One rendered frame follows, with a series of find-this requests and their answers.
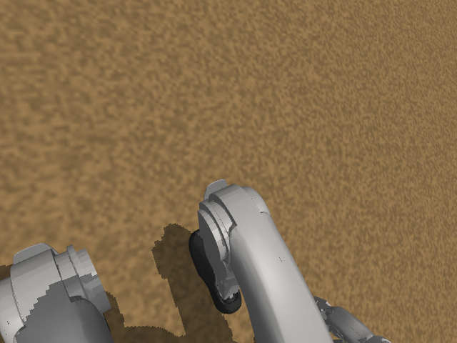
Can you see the right robot hand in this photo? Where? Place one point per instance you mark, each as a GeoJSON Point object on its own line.
{"type": "Point", "coordinates": [343, 324]}

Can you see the right robot foot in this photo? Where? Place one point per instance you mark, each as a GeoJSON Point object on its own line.
{"type": "Point", "coordinates": [205, 271]}

